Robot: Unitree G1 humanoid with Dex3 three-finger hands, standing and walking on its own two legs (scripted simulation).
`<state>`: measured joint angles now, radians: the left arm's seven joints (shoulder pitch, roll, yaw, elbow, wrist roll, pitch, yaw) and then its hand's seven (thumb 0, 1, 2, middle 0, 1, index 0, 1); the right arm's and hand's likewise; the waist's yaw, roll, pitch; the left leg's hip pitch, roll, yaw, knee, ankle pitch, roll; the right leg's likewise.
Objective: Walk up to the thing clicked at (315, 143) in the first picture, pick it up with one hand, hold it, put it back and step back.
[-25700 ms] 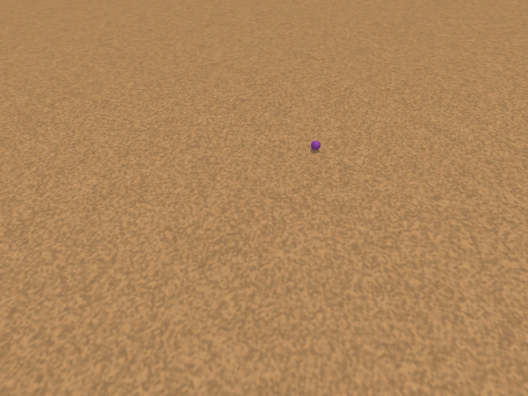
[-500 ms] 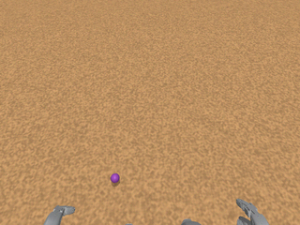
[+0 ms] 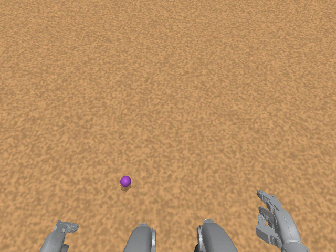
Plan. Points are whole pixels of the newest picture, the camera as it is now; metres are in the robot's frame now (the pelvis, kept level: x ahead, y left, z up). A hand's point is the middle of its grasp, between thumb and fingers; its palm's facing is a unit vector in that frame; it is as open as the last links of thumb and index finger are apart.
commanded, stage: rise first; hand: left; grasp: from above
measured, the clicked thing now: (125, 181) +0.47 +0.24 -0.64
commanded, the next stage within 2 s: none
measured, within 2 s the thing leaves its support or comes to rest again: neither
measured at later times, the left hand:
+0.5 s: hand (93, 208) +0.28 +0.29 -0.33, palm faces -0.46 -0.35 -0.82, open 13.8 cm
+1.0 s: hand (102, 191) +0.37 +0.30 -0.44, palm faces -0.45 -0.04 -0.89, open 13.9 cm
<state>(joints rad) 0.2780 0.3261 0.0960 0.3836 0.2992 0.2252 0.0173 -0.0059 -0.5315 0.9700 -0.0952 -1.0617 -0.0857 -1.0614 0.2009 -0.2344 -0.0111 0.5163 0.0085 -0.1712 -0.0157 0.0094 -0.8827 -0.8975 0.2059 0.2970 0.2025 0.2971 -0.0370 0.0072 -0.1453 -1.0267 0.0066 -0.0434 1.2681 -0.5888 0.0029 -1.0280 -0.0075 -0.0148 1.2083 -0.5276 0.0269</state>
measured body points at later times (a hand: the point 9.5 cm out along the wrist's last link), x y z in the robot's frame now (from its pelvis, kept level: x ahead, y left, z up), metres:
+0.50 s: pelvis -0.06 -0.01 -0.20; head +0.14 +0.00 +0.21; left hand +0.31 +0.30 -0.29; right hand +0.09 -0.28 -0.33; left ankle +0.01 +0.11 -0.63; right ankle +0.03 -0.14 -0.63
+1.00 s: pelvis -0.08 +0.00 -0.29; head +0.14 +0.06 +0.09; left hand +0.39 +0.30 -0.39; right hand -0.04 -0.29 -0.40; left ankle +0.01 +0.11 -0.63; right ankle +0.03 -0.14 -0.63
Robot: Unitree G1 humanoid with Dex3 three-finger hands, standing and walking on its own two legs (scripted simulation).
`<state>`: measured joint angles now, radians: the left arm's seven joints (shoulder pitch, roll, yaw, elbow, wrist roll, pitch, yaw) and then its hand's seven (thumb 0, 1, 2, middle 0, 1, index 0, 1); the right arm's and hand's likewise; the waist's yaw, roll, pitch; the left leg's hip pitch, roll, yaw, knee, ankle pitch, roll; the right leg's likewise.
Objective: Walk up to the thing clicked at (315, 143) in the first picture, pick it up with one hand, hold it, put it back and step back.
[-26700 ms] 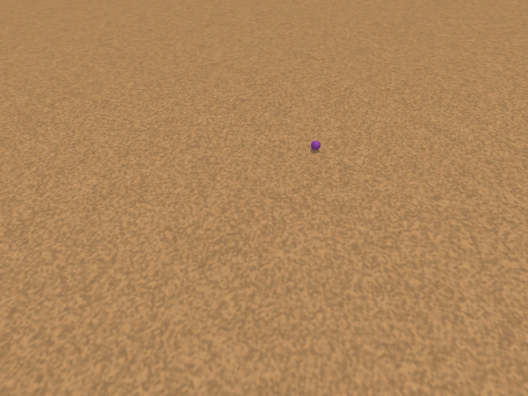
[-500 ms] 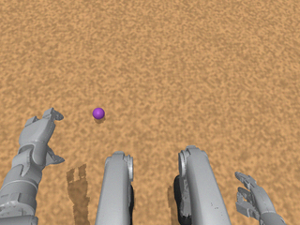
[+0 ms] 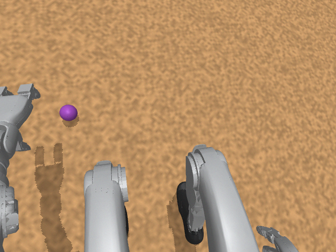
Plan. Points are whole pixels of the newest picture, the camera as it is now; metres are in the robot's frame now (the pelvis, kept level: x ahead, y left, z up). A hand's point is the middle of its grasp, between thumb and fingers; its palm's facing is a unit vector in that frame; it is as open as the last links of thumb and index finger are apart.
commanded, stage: rise first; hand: left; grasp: from above
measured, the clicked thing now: (68, 112) +0.53 +0.27 -0.34
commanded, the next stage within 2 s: none
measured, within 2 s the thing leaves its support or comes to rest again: neither
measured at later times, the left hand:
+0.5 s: hand (33, 116) +0.47 +0.32 -0.20, palm faces -0.46 -0.06 -0.89, open 14.1 cm
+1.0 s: hand (37, 114) +0.49 +0.31 -0.21, palm faces -0.45 -0.07 -0.89, open 14.2 cm
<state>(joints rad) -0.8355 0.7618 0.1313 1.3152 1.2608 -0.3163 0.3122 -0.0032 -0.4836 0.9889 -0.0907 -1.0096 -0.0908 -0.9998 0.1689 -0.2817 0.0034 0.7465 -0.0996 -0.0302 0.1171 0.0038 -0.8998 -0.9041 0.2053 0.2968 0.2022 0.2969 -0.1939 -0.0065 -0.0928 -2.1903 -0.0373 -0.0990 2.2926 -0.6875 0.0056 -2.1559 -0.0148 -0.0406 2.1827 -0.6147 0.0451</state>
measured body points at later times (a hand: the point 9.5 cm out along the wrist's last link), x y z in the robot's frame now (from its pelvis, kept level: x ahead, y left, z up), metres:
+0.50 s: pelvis +0.01 +0.00 -0.03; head +0.26 +0.07 +0.34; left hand +0.49 +0.32 -0.15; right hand +0.06 -0.28 -0.13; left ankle +0.08 +0.11 -0.34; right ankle +0.12 -0.14 -0.34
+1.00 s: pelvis +0.01 +0.00 -0.04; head +0.27 +0.08 +0.32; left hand +0.51 +0.32 -0.16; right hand +0.04 -0.28 -0.12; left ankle +0.08 +0.11 -0.34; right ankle +0.12 -0.14 -0.34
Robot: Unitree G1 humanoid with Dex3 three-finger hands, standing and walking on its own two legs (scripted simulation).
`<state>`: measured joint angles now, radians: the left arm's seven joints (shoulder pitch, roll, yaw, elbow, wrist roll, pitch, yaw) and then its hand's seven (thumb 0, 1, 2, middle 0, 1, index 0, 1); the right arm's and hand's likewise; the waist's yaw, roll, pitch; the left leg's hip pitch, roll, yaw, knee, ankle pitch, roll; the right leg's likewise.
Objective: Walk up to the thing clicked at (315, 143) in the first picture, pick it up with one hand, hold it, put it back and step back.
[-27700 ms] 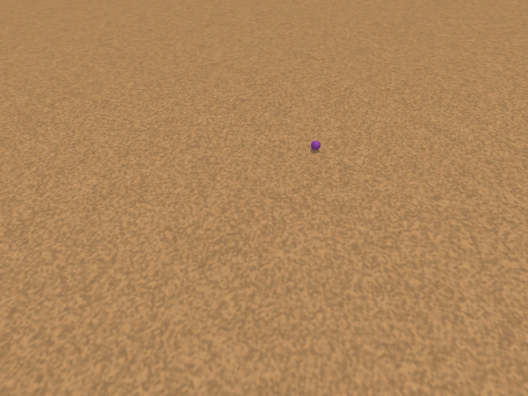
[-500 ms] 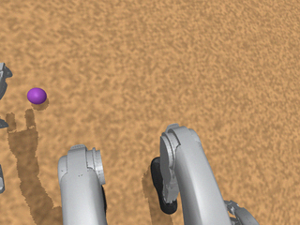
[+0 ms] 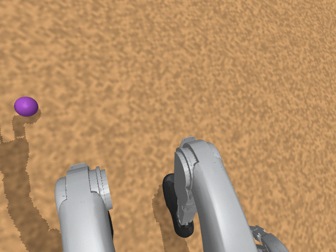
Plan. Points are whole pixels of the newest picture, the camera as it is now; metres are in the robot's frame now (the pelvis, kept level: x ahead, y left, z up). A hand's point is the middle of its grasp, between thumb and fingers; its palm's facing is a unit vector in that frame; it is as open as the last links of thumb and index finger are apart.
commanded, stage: rise first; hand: left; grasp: from above
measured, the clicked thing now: (26, 106) +0.51 +0.29 -0.30
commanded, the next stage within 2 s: approach in 1.44 s
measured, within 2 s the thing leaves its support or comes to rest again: neither
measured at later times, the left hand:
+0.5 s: hand out of the picture +0.47 +0.33 -0.19, palm faces -0.45 -0.09 -0.89, open 13.6 cm
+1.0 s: hand out of the picture +0.47 +0.34 -0.18, palm faces -0.44 -0.08 -0.89, open 12.6 cm
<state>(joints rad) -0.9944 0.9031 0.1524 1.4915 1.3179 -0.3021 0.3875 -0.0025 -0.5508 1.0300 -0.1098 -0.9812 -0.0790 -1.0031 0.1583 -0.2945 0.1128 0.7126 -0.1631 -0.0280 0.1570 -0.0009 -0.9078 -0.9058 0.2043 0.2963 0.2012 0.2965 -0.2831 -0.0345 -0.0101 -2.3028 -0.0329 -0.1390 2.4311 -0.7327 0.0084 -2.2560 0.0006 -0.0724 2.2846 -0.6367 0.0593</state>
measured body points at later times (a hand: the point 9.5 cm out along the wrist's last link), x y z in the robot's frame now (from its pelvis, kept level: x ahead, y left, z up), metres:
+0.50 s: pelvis +0.00 +0.00 -0.01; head +0.26 +0.10 +0.35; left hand +0.49 +0.34 -0.14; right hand +0.03 -0.27 -0.09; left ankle +0.06 +0.12 -0.30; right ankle +0.11 -0.13 -0.30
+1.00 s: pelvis +0.00 +0.00 +0.00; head +0.25 +0.10 +0.35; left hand +0.49 +0.34 -0.13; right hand +0.04 -0.27 -0.08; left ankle +0.06 +0.12 -0.30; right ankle +0.11 -0.13 -0.30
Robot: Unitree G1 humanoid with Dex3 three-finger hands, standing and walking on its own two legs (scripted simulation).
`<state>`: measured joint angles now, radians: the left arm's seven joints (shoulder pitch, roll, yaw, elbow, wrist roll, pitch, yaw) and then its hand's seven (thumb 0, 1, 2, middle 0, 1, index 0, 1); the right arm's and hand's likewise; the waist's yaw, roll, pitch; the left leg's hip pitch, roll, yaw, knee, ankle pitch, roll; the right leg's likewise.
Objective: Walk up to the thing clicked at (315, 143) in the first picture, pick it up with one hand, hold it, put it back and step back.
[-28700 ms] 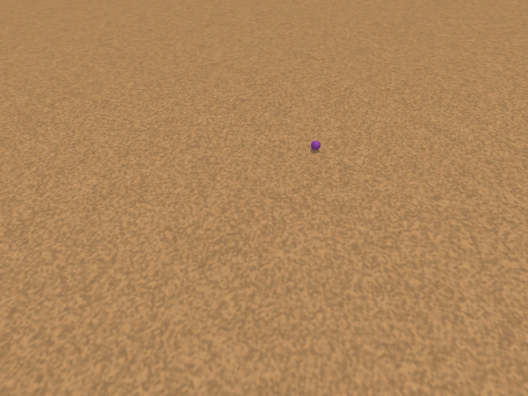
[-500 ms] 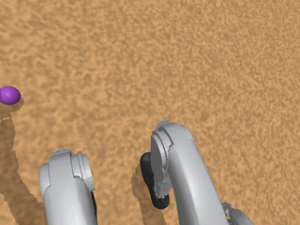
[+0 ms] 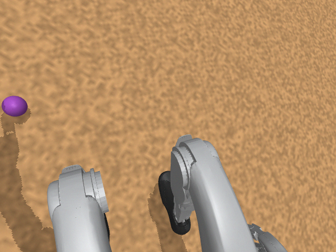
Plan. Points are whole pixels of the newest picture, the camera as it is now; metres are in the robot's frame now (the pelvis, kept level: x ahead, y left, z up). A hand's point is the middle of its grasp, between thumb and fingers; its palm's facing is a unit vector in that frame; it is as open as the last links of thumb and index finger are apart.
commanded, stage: rise first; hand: left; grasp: from above
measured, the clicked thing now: (14, 106) +0.50 +0.30 -0.30
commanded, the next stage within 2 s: approach in 0.44 s
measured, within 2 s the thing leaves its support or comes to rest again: neither
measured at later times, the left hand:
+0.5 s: hand out of the picture +0.47 +0.34 -0.17, palm faces -0.45 -0.08 -0.89, open 12.0 cm
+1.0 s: hand (5, 84) +0.52 +0.28 -0.17, palm faces -0.39 -0.06 -0.92, open 12.1 cm
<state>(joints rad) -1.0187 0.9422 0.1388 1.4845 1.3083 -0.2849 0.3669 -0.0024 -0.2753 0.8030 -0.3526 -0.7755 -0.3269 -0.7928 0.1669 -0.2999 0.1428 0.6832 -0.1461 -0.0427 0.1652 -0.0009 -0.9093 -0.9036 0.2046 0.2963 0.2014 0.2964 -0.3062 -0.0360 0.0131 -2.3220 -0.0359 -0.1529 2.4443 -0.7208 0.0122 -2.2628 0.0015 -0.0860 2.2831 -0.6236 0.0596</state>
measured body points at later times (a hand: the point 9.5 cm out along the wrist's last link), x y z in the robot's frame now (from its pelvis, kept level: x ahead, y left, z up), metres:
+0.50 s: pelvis +0.00 +0.00 +0.00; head +0.25 +0.10 +0.36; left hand +0.49 +0.34 -0.12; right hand +0.03 -0.27 -0.08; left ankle +0.06 +0.11 -0.30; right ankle +0.12 -0.13 -0.29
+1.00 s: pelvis +0.00 +0.00 +0.00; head +0.26 +0.09 +0.36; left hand +0.53 +0.28 -0.12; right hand +0.02 -0.27 -0.07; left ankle +0.06 +0.11 -0.29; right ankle +0.12 -0.13 -0.29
